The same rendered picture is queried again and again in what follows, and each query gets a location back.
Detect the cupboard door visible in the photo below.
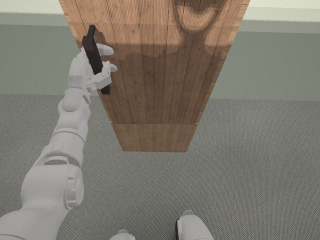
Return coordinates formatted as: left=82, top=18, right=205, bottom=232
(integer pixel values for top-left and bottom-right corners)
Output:
left=63, top=0, right=244, bottom=125

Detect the left robot forearm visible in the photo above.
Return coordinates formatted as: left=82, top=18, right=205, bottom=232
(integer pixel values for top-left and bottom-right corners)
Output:
left=20, top=88, right=91, bottom=205

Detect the handle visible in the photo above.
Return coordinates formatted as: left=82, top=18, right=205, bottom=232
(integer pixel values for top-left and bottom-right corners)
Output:
left=82, top=24, right=111, bottom=95

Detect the robot right thigh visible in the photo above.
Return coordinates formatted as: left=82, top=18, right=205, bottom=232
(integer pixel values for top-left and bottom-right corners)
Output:
left=177, top=215, right=214, bottom=240

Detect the left robot shin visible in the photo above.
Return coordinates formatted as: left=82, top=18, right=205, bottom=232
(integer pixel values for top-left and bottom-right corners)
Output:
left=117, top=229, right=129, bottom=234

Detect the robot left upper arm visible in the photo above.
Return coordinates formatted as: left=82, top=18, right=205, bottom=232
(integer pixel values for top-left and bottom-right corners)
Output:
left=0, top=164, right=84, bottom=240

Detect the left robot hand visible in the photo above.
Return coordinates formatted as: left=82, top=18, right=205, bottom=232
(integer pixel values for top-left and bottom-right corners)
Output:
left=68, top=43, right=118, bottom=97

